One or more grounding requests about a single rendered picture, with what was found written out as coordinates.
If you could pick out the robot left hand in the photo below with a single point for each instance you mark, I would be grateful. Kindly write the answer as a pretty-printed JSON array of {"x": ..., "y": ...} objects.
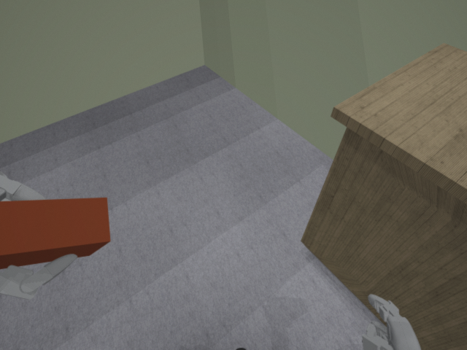
[{"x": 21, "y": 282}]

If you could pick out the table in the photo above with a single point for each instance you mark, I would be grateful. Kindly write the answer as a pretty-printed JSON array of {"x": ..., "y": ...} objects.
[{"x": 391, "y": 218}]

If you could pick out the robot right hand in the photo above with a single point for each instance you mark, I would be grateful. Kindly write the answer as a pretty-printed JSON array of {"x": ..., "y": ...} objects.
[{"x": 398, "y": 335}]

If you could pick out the sponge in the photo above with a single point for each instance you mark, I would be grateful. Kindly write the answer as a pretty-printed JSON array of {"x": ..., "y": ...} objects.
[{"x": 41, "y": 231}]

